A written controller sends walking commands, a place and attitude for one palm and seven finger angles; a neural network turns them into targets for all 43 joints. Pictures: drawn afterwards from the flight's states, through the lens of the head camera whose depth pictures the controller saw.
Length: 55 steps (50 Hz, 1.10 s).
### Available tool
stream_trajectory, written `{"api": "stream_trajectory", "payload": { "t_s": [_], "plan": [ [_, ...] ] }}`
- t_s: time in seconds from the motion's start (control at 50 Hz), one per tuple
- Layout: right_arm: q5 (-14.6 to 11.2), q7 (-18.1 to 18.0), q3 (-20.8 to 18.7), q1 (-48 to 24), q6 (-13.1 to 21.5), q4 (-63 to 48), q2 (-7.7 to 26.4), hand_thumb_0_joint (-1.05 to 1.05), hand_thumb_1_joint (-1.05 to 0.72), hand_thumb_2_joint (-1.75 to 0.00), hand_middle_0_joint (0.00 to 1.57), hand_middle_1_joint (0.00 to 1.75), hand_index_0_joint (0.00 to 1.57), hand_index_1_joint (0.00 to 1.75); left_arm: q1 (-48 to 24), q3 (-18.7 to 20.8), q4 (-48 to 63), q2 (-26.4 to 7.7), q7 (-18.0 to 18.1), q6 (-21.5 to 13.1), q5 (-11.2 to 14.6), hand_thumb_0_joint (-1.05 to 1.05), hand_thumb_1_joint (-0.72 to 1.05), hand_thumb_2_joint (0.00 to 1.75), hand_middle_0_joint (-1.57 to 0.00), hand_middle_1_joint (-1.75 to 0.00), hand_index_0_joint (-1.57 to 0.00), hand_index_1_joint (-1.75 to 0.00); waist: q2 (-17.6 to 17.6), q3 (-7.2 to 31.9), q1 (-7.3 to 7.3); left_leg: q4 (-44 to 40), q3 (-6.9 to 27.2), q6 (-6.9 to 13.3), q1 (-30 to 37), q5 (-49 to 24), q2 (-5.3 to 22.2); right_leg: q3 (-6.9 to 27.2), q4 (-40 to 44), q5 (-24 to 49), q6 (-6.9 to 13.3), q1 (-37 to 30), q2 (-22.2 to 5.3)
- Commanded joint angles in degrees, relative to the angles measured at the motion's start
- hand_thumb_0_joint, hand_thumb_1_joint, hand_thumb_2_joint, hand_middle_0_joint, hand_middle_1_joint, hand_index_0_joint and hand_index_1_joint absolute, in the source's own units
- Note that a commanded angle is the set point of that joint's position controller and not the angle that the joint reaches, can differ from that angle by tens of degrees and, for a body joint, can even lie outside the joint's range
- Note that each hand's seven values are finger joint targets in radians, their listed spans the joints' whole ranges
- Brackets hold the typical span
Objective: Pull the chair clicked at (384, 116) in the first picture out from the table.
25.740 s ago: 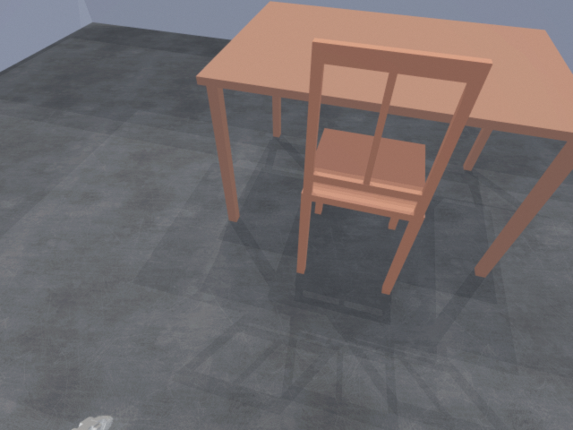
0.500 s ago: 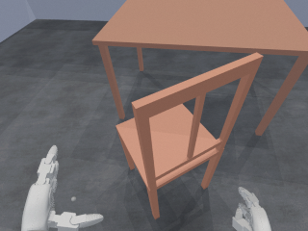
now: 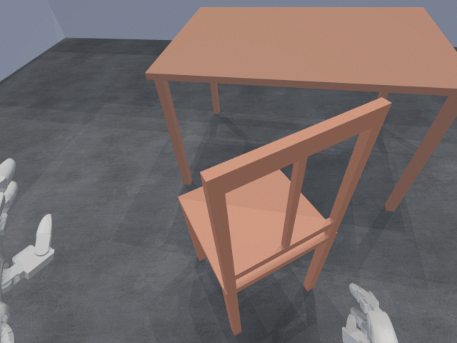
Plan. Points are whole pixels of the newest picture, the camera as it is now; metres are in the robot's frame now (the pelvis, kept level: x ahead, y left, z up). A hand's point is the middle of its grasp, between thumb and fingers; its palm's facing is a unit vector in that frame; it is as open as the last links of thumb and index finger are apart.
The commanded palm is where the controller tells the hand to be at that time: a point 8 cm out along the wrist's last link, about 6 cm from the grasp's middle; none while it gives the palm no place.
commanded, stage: draw the hand back to the body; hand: left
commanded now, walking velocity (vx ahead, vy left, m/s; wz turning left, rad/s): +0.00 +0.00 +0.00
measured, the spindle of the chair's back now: (291, 208) +0.42 -0.07 -0.05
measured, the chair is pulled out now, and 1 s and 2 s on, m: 0.45 0.45 0.45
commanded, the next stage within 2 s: step back with the hand held close in 0.34 s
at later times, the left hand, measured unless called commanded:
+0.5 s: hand (38, 244) +0.18 +0.27 +0.17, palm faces +0.50 -0.75 -0.43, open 7.4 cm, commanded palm +0.14 +0.31 +0.18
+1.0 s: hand (27, 272) +0.15 +0.26 +0.17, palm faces +0.43 -0.69 -0.58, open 7.4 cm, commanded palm +0.09 +0.29 +0.18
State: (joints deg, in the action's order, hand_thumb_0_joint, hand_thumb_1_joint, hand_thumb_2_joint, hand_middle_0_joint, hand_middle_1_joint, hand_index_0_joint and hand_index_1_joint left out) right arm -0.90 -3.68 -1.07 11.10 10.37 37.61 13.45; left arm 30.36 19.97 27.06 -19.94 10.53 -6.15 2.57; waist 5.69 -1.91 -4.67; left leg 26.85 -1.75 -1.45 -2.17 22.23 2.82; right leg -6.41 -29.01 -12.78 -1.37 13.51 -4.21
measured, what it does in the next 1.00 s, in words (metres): shifts its weight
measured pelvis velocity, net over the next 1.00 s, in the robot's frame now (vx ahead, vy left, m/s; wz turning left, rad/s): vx -0.05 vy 0.00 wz -0.02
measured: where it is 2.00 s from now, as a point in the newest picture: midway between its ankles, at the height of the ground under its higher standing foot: outside the picture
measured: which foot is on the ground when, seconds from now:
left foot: down 0.00-1.00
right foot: down 0.00-1.00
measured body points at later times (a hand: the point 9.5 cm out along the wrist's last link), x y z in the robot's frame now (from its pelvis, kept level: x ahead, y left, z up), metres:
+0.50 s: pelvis -0.01 +0.01 +0.00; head +0.00 -0.02 +0.45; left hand +0.15 +0.31 +0.19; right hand +0.19 -0.21 -0.09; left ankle -0.08 +0.13 -0.73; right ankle +0.03 -0.14 -0.73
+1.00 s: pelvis -0.05 +0.00 +0.00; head -0.01 -0.04 +0.44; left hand +0.12 +0.29 +0.20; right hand +0.12 -0.24 -0.11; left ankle -0.08 +0.13 -0.73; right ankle +0.03 -0.14 -0.73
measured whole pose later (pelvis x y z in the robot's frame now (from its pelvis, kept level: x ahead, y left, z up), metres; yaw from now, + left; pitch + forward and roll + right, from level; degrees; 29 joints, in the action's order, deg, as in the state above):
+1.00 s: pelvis -0.05 +0.00 +0.00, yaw -1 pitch +0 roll +1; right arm -1.8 -5.0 -2.5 9.1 4.0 34.6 12.8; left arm 34.2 25.8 27.6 -23.1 10.6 -9.7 3.5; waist 4.1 -5.1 -1.0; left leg 30.3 -3.4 -1.2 -10.7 19.2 1.2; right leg -4.0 -30.9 -8.4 -0.9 22.1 -5.6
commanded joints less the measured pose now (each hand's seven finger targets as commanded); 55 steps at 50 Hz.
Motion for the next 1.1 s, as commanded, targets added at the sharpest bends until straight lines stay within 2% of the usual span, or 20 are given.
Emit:
{"api": "stream_trajectory", "payload": {
  "t_s": [0.0, 0.04, 0.1, 0.16, 0.2, 0.24, 0.36, 0.42, 0.44, 0.46, 0.52, 0.58, 0.66, 0.74, 0.76, 0.88, 0.94, 0.98, 1.04, 1.08],
  "plan": [
    [-0.25, -0.14, -2.23, -6.61, 2.48, -8.37, 5.43, 0.00, -0.90, -0.90, 0.20, 0.30, 0.20, 0.30, -1.74, 5.43, 7.02, -6.53, 0.28, -3.30, 0.44, 0.00, 0.90, 0.90, -0.20, -0.30, -0.20, -0.30, -4.34, 4.04, 0.79, -4.60, 0.35, 1.80, -6.85, -22.74, 0.38, 2.33, 3.68, 13.46, 2.27, -9.20, 0.23],
    [-0.37, -0.01, -2.53, -7.17, 1.98, -8.17, 5.63, 0.00, -0.90, -0.90, 0.20, 0.30, 0.20, 0.30, -0.94, 4.76, 4.61, -5.62, -0.14, -3.16, 0.41, 0.00, 0.90, 0.90, -0.20, -0.30, -0.20, -0.30, -5.42, 2.60, 0.83, -4.87, 0.30, 1.90, -7.87, -22.02, 0.30, 2.22, 4.04, 13.08, 2.30, -9.09, 0.33],
    [-0.26, 0.07, -2.72, -7.29, 1.82, -8.66, 5.93, 0.00, -0.90, -0.90, 0.20, 0.30, 0.20, 0.30, -2.31, 5.87, 7.67, -7.84, -0.11, -3.94, 0.40, 0.00, 0.90, 0.90, -0.20, -0.30, -0.20, -0.30, -4.67, 5.04, 0.30, -5.26, 0.54, 2.12, -6.86, -21.58, 0.25, 2.43, 3.77, 12.38, 2.24, -9.73, 0.15],
    [0.03, 0.00, -2.16, -7.36, 2.70, -8.79, 5.53, 0.00, -0.90, -0.90, 0.20, 0.30, 0.20, 0.30, -3.84, 6.94, 12.12, -9.86, 0.20, -4.44, -0.10, 0.00, 0.90, 0.90, -0.20, -0.30, -0.20, -0.30, 0.08, 7.13, -0.12, -5.63, 0.98, 1.73, -5.53, -23.22, 0.16, 2.68, 3.89, 12.07, 2.48, -10.81, -0.05],
    [0.11, -0.04, -2.10, -7.39, 3.15, -8.66, 5.46, 0.00, -0.90, -0.90, 0.20, 0.30, 0.20, 0.30, -3.02, 6.82, 12.93, -9.87, 0.47, -4.36, -0.14, 0.00, 0.90, 0.90, -0.20, -0.30, -0.20, -0.30, 0.42, 7.53, -0.23, -5.54, 1.04, 1.57, -4.82, -24.48, 0.32, 2.71, 3.99, 12.63, 2.59, -11.07, 0.00],
    [0.09, -0.13, -1.96, -7.56, 3.51, -8.32, 5.49, 0.00, -0.90, -0.90, 0.20, 0.30, 0.20, 0.30, -3.29, 7.87, 13.14, -11.03, 0.68, -4.07, -0.29, 0.00, 0.90, 0.90, -0.20, -0.30, -0.20, -0.30, 0.39, 6.54, -0.22, -5.55, 1.32, 1.37, -5.31, -24.79, 0.32, 2.80, 4.21, 12.91, 2.74, -11.27, 0.20],
    [-0.09, -0.17, -1.91, -7.14, 2.91, -7.92, 5.47, 0.00, -0.90, -0.90, 0.20, 0.30, 0.20, 0.30, -3.83, 5.58, 8.31, -7.36, 0.23, -3.49, 0.19, 0.00, 0.90, 0.90, -0.20, -0.30, -0.20, -0.30, -2.89, 2.08, 0.65, -6.56, 0.78, 1.36, -7.37, -20.59, 0.39, 2.57, 4.74, 10.54, 2.52, -9.59, 0.63],
    [-0.06, 0.00, -2.08, -7.34, 2.62, -8.31, 5.70, 0.00, -0.90, -0.90, 0.20, 0.30, 0.20, 0.30, -4.48, 5.91, 8.15, -7.84, -0.03, -3.66, 0.36, 0.00, 0.90, 0.90, -0.20, -0.30, -0.20, -0.30, -2.70, 2.61, 0.46, -6.71, 0.75, 1.57, -7.22, -19.13, 0.32, 2.59, 4.63, 9.60, 2.44, -9.31, 0.46],
    [-0.11, -0.03, -1.83, -7.66, 2.73, -8.23, 6.01, 0.00, -0.90, -0.90, 0.20, 0.30, 0.20, 0.30, -8.78, 6.47, 10.00, -9.41, 0.03, -3.87, 0.30, 0.00, 0.90, 0.90, -0.20, -0.30, -0.20, -0.30, -1.83, 2.97, 0.69, -6.88, 0.94, 1.49, -6.99, -19.32, 0.16, 2.81, 4.64, 9.73, 2.50, -9.59, 0.58],
    [-0.93, -0.48, -1.89, -6.67, 1.51, -10.03, 6.09, 0.00, -0.90, -0.90, 0.20, 0.30, 0.20, 0.30, -18.29, 15.30, 13.04, -18.99, -0.04, -6.83, 1.39, 0.00, 0.90, 0.90, -0.20, -0.30, -0.20, -0.30, -0.81, -1.30, 2.58, -6.58, 0.38, 2.83, -7.76, -13.43, 2.81, 9.22, 6.19, 13.94, 2.84, -4.09, -2.23],
    [-0.57, -0.56, -1.49, -7.18, 0.80, -10.36, 5.29, 0.00, -0.90, -0.90, 0.20, 0.30, 0.20, 0.30, -10.18, 10.90, 6.76, -11.98, -0.88, -6.60, 1.32, 0.00, 0.90, 0.90, -0.20, -0.30, -0.20, -0.30, -3.10, 0.61, 3.09, -7.03, 1.56, 2.85, -7.63, -14.84, 3.11, 8.46, 4.53, 17.16, 2.65, -5.66, -3.04],
    [-0.29, -0.25, -1.58, -7.62, 0.03, -11.57, 5.61, 0.00, -0.90, -0.90, 0.20, 0.30, 0.20, 0.30, -4.36, 8.96, 7.48, -9.36, -1.17, -6.58, 1.16, 0.00, 0.90, 0.90, -0.20, -0.30, -0.20, -0.30, 1.54, 5.03, 2.95, -6.88, 2.02, 2.79, -5.95, -24.83, 4.64, 6.45, 1.30, 21.76, 1.90, -7.06, -2.91],
    [-0.08, 0.09, -2.29, -7.66, -1.74, -12.99, 5.25, 0.00, -0.90, -0.90, 0.20, 0.30, 0.20, 0.30, 3.59, 10.99, 10.23, -10.64, -0.98, -6.54, 1.01, 0.00, 0.90, 0.90, -0.20, -0.30, -0.20, -0.30, -0.58, 10.75, 2.94, -3.94, 2.22, 1.94, -4.14, -38.08, 5.25, 6.09, -1.17, 29.63, 2.07, -8.80, -3.89],
    [-0.47, -0.47, -3.01, -8.05, -2.87, -13.51, 4.73, 0.00, -0.90, -0.90, 0.20, 0.30, 0.20, 0.30, 6.35, 15.75, 14.00, -14.95, -0.12, -7.02, 1.34, 0.00, 0.90, 0.90, -0.20, -0.30, -0.20, -0.30, -1.65, 12.67, 2.75, -2.27, 3.05, 1.67, -5.43, -40.90, 5.68, 6.20, -3.31, 30.50, 2.75, -8.38, -4.53],
    [-0.58, -0.61, -2.85, -7.83, -2.99, -13.54, 4.20, 0.00, -0.90, -0.90, 0.20, 0.30, 0.20, 0.30, 6.94, 15.44, 14.22, -14.14, -0.04, -7.14, 1.53, 0.00, 0.90, 0.90, -0.20, -0.30, -0.20, -0.30, -0.93, 12.61, 2.95, -2.05, 2.71, 1.49, -5.58, -40.59, 5.70, 6.26, -3.64, 29.86, 2.81, -7.76, -4.76],
    [-0.99, -1.63, -3.21, -6.63, -3.46, -12.52, 4.42, 0.00, -0.90, -0.90, 0.20, 0.30, 0.20, 0.30, 5.60, 14.13, 10.75, -12.83, 0.99, -6.49, 1.73, 0.00, 0.90, 0.90, -0.20, -0.30, -0.20, -0.30, -4.00, 10.54, 4.11, -1.05, 2.64, 1.42, -11.27, -21.32, 4.51, 8.50, -1.58, 25.86, 2.86, -6.34, -6.01],
    [-1.03, -1.96, -3.13, -6.65, -3.41, -12.20, 4.80, 0.00, -0.90, -0.90, 0.20, 0.30, 0.20, 0.30, 4.18, 13.23, 8.81, -12.71, 1.42, -5.94, 1.23, 0.00, 0.90, 0.90, -0.20, -0.30, -0.20, -0.30, -5.57, 7.74, 4.05, -1.82, 2.66, 2.17, -14.99, -6.48, 3.16, 10.26, 1.97, 14.43, 2.62, -3.68, -6.35],
    [-1.08, -1.98, -2.72, -6.15, -3.30, -12.11, 4.99, 0.00, -0.90, -0.90, 0.20, 0.30, 0.20, 0.30, 2.58, 11.83, 7.90, -11.97, 1.58, -5.63, 0.82, 0.00, 0.90, 0.90, -0.20, -0.30, -0.20, -0.30, -7.82, 5.66, 4.07, -1.84, 2.38, 2.82, -16.97, 1.91, 2.17, 11.39, 5.37, 1.63, 2.24, -0.67, -6.17],
    [-0.96, -2.01, -2.31, -5.94, -2.67, -12.35, 5.35, 0.00, -0.90, -0.90, 0.20, 0.30, 0.20, 0.30, -0.87, 12.01, 8.87, -13.79, 1.91, -5.46, 0.18, 0.00, 0.90, 0.90, -0.20, -0.30, -0.20, -0.30, -8.89, 2.81, 3.76, -1.67, 2.60, 3.52, -18.66, 6.77, 1.59, 11.87, 9.51, -11.89, 2.20, 3.70, -5.98],
    [-0.68, -1.98, -1.77, -5.72, -2.02, -12.69, 5.54, 0.00, -0.90, -0.90, 0.20, 0.30, 0.20, 0.30, -1.57, 11.12, 9.50, -13.33, 1.93, -5.85, -0.17, 0.00, 0.90, 0.90, -0.20, -0.30, -0.20, -0.30, -7.33, 2.85, 3.61, -3.40, 3.38, 4.13, -19.51, 7.96, 2.22, 10.84, 8.98, -14.50, 1.75, 3.77, -5.26]
  ]
}}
